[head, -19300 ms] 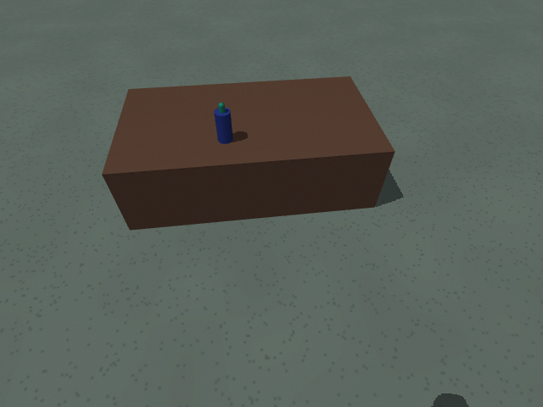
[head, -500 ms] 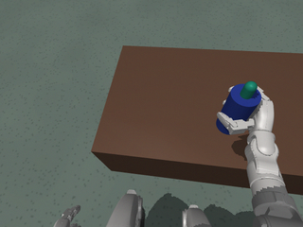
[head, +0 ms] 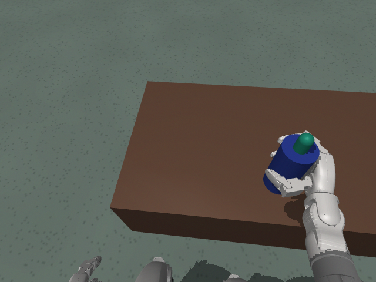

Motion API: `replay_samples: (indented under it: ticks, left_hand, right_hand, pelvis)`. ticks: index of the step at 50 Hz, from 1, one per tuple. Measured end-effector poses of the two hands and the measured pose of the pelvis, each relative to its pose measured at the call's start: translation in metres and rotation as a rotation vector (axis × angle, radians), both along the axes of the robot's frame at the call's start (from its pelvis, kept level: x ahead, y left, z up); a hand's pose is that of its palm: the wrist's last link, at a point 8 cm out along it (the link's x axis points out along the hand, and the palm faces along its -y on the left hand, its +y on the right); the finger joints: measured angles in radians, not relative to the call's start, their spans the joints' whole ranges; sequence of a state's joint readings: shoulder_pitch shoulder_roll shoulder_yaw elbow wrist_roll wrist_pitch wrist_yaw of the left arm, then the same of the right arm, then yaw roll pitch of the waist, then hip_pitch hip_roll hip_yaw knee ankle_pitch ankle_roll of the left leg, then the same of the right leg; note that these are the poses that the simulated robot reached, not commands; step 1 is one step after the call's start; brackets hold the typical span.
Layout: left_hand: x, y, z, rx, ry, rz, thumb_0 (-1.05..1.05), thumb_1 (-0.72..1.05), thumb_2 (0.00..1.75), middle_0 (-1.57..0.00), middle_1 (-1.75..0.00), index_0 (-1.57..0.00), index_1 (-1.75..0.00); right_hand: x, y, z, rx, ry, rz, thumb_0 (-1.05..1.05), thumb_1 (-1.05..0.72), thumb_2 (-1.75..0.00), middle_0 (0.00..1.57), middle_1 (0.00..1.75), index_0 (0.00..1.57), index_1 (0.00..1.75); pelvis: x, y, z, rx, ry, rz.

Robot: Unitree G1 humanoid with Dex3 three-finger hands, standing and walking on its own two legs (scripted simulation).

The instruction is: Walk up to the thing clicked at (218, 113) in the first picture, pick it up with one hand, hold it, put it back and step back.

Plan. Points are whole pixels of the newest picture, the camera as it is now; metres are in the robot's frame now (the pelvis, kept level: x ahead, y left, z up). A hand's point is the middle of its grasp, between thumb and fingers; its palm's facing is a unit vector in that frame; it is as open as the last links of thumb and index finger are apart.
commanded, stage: lift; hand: right
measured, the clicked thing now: (290, 162) +0.37 -0.17 +0.05
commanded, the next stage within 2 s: hold in 0.48 s
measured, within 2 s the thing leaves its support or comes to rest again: neither
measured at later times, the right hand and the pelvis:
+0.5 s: hand (295, 170) +0.34 -0.17 +0.06, palm faces +0.09 +1.00 +0.00, open 9.4 cm; pelvis +0.01 +0.00 +0.02, yaw +0 degrees
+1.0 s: hand (298, 171) +0.33 -0.17 +0.08, palm faces +0.08 +1.00 +0.00, open 9.4 cm; pelvis +0.01 +0.00 +0.02, yaw +0 degrees
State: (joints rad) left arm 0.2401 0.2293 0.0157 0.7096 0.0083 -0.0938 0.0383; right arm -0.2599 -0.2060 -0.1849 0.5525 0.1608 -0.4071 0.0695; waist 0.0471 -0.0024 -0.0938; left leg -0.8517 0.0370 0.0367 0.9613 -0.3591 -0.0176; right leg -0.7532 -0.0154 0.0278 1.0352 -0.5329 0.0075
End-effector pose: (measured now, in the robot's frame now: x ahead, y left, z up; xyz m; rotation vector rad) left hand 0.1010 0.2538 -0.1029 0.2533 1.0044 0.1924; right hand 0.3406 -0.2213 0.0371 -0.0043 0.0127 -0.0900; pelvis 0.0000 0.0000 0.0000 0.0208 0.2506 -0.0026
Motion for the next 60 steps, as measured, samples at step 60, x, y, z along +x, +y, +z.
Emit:
replay_samples:
  ticks: [60]
  left_hand:
    - [0.035, -0.011, 0.035, -0.015, -0.110, -0.027, 0.01, 0.88, 0.91, -0.20, -0.31, -0.19, -0.31]
  right_hand:
    - [-0.033, -0.005, 0.042, 0.004, -0.014, 0.000, 0.00, 0.33, -1.14, 0.76, 1.05, 0.76, 1.05]
  pelvis:
    - [0.010, 0.001, 0.027, -0.002, -0.115, -0.008]
